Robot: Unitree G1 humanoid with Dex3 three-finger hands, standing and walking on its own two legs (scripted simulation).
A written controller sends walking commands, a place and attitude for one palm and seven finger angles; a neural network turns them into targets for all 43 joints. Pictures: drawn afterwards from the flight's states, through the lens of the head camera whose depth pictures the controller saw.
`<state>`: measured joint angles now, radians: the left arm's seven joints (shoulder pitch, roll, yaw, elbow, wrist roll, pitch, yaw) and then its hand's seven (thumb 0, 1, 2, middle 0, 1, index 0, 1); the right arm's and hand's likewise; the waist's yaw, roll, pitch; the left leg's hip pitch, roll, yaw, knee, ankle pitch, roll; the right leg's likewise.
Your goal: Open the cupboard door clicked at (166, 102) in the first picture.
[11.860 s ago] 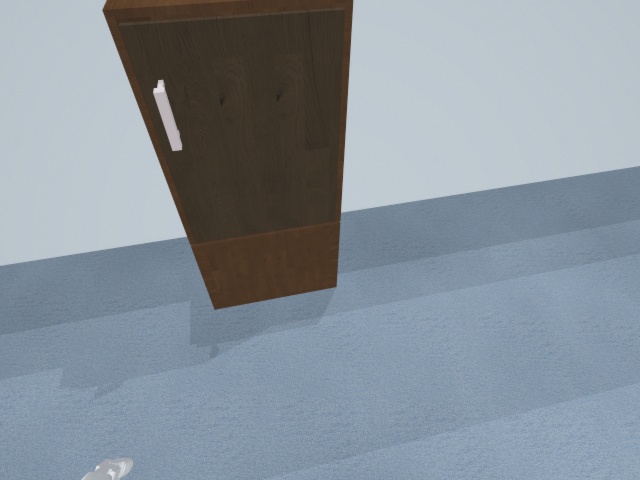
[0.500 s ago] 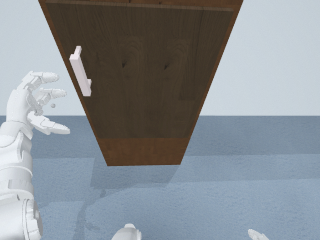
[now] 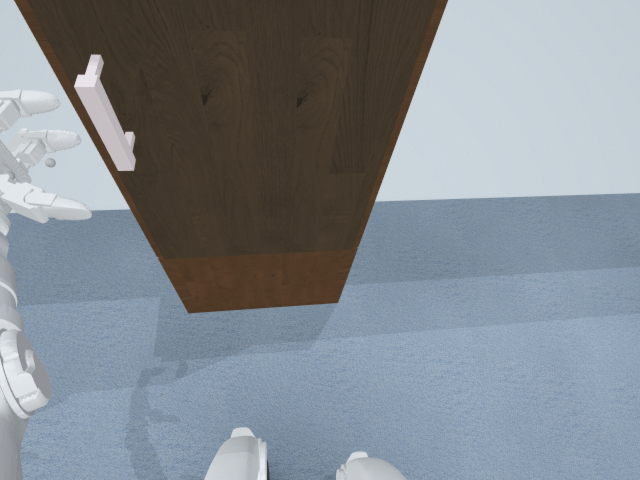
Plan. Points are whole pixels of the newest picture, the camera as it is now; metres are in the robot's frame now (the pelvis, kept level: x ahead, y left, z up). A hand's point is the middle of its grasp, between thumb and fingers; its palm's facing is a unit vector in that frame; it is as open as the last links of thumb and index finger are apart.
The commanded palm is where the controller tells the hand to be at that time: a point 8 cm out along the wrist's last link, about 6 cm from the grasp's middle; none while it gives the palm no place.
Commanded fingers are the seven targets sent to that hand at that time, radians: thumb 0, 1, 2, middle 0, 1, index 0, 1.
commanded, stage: move the hooked fingers beside the handle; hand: left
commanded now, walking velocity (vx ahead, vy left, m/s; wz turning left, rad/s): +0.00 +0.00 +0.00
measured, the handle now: (111, 116) +0.54 +0.25 +0.10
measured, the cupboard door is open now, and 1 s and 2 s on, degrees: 0 0 0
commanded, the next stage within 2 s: slide the fingers in behind the handle in 1.12 s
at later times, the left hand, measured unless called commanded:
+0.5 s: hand (48, 154) +0.47 +0.31 +0.10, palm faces +0.10 -0.99 +0.00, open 14.0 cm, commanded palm +0.45 +0.34 +0.09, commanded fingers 0.00 -0.50 0.30 -0.30 -1.20 -0.30 -1.20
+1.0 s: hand (56, 149) +0.47 +0.30 +0.10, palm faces +0.10 -0.99 -0.02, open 14.0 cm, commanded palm +0.46 +0.34 +0.09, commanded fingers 0.00 -0.50 0.30 -0.30 -1.20 -0.30 -1.20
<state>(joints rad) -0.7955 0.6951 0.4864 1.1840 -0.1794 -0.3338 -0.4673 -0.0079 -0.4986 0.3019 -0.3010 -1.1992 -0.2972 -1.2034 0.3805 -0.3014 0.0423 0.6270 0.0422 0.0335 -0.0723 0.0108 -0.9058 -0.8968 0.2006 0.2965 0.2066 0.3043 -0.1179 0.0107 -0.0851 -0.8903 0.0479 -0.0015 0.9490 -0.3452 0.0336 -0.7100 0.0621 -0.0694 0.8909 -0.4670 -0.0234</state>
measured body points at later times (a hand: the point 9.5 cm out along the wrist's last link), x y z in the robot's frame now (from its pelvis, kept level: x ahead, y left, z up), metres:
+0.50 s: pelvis +0.01 +0.01 +0.00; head +0.12 +0.04 +0.44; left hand +0.46 +0.36 +0.10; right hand +0.03 -0.27 -0.10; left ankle +0.06 +0.10 -0.68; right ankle -0.02 -0.11 -0.68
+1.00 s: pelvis +0.01 +0.00 +0.00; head +0.11 +0.03 +0.44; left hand +0.46 +0.35 +0.11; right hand +0.04 -0.27 -0.10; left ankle +0.06 +0.10 -0.68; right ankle -0.02 -0.11 -0.68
